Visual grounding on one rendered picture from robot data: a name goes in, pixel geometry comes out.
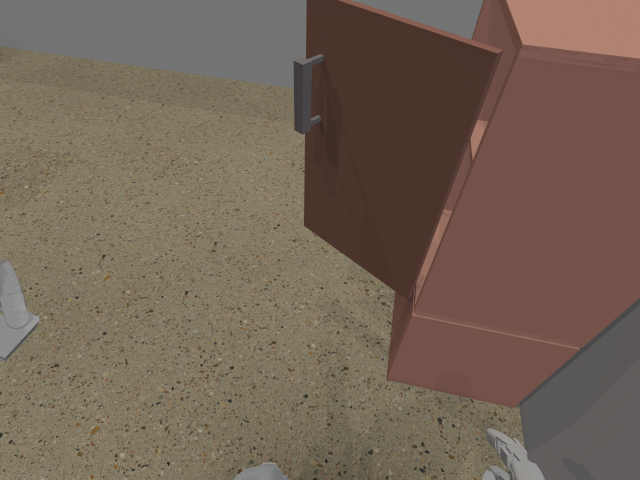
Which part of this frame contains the cupboard door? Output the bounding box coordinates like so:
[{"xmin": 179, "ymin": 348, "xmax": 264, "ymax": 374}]
[{"xmin": 304, "ymin": 0, "xmax": 503, "ymax": 300}]

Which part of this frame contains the handle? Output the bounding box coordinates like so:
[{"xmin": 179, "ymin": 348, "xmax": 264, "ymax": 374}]
[{"xmin": 294, "ymin": 54, "xmax": 324, "ymax": 135}]

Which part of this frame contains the right robot hand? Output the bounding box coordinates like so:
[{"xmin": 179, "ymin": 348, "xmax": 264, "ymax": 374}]
[{"xmin": 482, "ymin": 428, "xmax": 545, "ymax": 480}]

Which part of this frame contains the left robot hand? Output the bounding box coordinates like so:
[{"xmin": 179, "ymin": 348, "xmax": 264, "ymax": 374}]
[{"xmin": 0, "ymin": 260, "xmax": 39, "ymax": 362}]

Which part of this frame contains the robot left shin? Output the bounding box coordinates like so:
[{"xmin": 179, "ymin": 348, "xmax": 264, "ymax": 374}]
[{"xmin": 260, "ymin": 462, "xmax": 282, "ymax": 473}]

